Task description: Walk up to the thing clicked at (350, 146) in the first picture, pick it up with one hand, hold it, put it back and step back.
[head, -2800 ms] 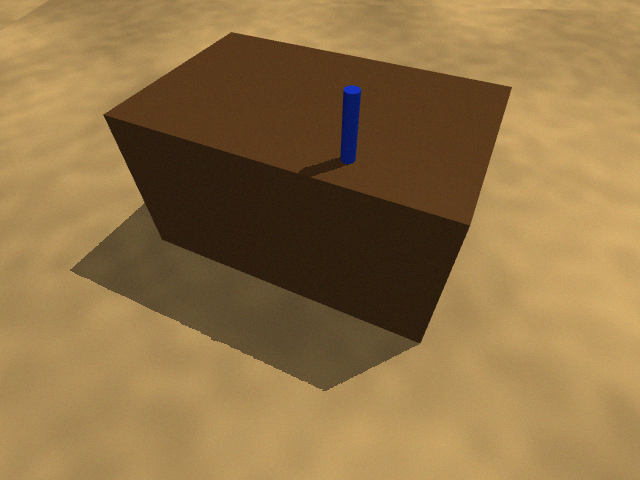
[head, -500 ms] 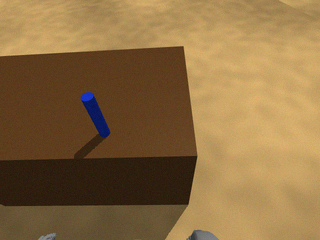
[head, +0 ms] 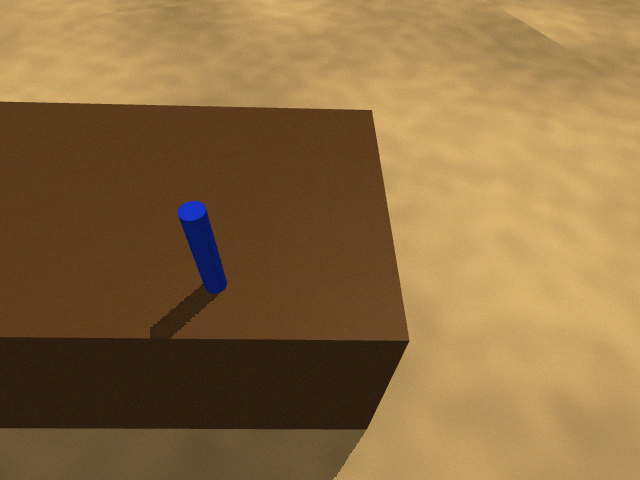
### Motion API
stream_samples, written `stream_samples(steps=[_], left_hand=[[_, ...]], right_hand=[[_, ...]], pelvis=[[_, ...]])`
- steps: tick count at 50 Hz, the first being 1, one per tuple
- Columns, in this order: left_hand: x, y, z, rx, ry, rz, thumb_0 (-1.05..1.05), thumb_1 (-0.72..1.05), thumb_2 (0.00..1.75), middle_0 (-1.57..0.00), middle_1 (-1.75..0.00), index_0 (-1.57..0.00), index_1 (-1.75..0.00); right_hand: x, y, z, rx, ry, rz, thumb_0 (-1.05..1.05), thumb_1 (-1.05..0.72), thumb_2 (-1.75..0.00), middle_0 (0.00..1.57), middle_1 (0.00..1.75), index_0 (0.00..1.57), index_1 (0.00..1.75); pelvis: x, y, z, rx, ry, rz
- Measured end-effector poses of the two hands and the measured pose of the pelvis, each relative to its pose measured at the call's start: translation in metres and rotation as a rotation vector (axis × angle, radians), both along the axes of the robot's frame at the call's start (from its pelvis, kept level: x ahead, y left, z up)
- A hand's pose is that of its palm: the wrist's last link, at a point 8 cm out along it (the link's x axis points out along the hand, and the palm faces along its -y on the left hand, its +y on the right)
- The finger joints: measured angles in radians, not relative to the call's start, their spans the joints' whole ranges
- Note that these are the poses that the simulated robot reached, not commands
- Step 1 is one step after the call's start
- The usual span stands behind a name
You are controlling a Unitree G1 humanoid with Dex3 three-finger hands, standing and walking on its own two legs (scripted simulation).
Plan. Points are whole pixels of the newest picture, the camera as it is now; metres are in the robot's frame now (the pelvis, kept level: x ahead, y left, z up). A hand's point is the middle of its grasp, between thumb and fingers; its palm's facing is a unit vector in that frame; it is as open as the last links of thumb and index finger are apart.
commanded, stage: walk up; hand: left
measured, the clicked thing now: (205, 252) +0.48 +0.22 -0.05
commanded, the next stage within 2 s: stand in 1.00 s
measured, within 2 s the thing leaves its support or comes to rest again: neither
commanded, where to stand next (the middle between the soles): +0.06 +0.00 m, yaw +1 degrees
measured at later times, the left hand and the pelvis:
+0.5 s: hand out of the picture +0.11 +0.25 -0.13, palm faces -0.03 -0.94 -0.34, open 7.4 cm; pelvis +0.01 -0.01 +0.02, yaw -2 degrees
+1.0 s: hand out of the picture +0.10 +0.25 -0.13, palm faces -0.06 -0.94 -0.33, open 7.4 cm; pelvis +0.00 +0.00 +0.02, yaw -2 degrees
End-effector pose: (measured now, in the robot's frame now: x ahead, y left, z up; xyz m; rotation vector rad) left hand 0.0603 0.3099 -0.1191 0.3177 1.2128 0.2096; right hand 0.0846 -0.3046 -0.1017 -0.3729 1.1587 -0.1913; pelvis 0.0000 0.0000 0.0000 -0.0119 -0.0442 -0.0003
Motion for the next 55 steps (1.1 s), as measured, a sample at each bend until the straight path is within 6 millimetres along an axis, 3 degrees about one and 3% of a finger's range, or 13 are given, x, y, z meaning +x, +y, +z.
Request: stream_samples(steps=[7, 13, 25, 37, 44, 55], left_hand=[[0.003, -0.007, 0.009, 0.002, 0.033, 0.006, 0.01, 0.9, 0.9, -0.2, -0.3, -0.2, -0.3], [0.015, -0.012, 0.018, 0.007, 0.024, 0.001, 0.01, 0.9, 0.9, -0.2, -0.3, -0.2, -0.3], [0.04, -0.021, 0.027, -0.007, -0.007, -0.028, 0.01, 0.9, 0.9, -0.2, -0.3, -0.2, -0.3], [0.045, -0.022, 0.024, -0.023, 0.0, -0.049, 0.01, 0.9, 0.9, -0.2, -0.3, -0.2, -0.3], [0.04, -0.02, 0.023, -0.021, 0.013, -0.048, 0.01, 0.9, 0.9, -0.2, -0.3, -0.2, -0.3], [0.035, -0.016, 0.024, -0.013, 0.031, -0.045, 0.01, 0.9, 0.9, -0.2, -0.3, -0.2, -0.3]], right_hand=[[0.031, 0.0, 0.004, 0.024, -0.039, 0.0, 0.01, -0.9, -0.9, 0.21, 0.3, 0.21, 0.3], [0.041, -0.001, 0.005, 0.044, -0.049, -0.013, 0.01, -0.9, -0.9, 0.21, 0.3, 0.21, 0.3], [0.009, -0.003, 0.004, 0.057, 0.021, -0.07, 0.01, -0.9, -0.9, 0.21, 0.3, 0.2, 0.3], [-0.03, -0.005, 0.005, 0.042, 0.085, -0.122, 0.01, -0.9, -0.9, 0.21, 0.3, 0.2, 0.3], [-0.032, -0.004, 0.004, 0.044, 0.083, -0.128, 0.01, -0.9, -0.9, 0.21, 0.3, 0.2, 0.3], [-0.019, 0.0, 0.005, 0.048, 0.072, -0.108, 0.01, -0.9, -0.9, 0.21, 0.3, 0.2, 0.3]], pelvis=[[0.005, -0.003, 0.008, 0.01, 0.005, -0.006], [0.006, -0.005, 0.014, 0.017, 0.004, -0.013], [0.006, -0.006, 0.022, 0.019, 0.004, -0.027], [0.004, -0.002, 0.023, 0.02, 0.003, -0.036], [0.004, -0.001, 0.023, 0.02, 0.004, -0.039], [0.01, 0.0, 0.024, 0.018, 0.012, -0.031]])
